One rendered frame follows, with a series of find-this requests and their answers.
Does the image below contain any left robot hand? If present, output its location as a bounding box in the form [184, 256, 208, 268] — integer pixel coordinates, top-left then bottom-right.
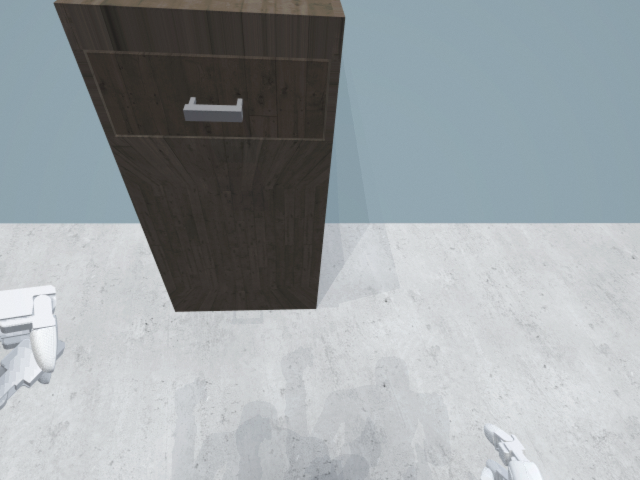
[0, 285, 65, 410]

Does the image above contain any handle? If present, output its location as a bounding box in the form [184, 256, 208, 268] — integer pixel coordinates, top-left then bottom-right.
[183, 97, 243, 122]

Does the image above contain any cabinet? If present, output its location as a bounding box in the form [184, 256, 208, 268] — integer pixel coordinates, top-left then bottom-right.
[54, 0, 345, 312]

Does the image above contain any drawer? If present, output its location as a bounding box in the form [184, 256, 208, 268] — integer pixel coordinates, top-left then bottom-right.
[87, 50, 329, 139]

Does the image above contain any right robot hand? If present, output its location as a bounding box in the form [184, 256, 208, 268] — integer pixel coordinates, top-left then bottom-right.
[480, 423, 544, 480]

